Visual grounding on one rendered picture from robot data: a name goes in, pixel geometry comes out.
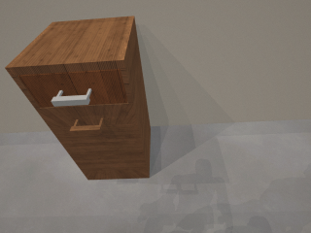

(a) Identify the drawer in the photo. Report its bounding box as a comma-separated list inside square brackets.
[18, 68, 128, 108]

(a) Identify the handle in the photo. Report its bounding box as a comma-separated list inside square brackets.
[51, 88, 92, 107]
[70, 125, 103, 135]

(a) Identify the cabinet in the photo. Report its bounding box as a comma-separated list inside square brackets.
[5, 16, 151, 181]

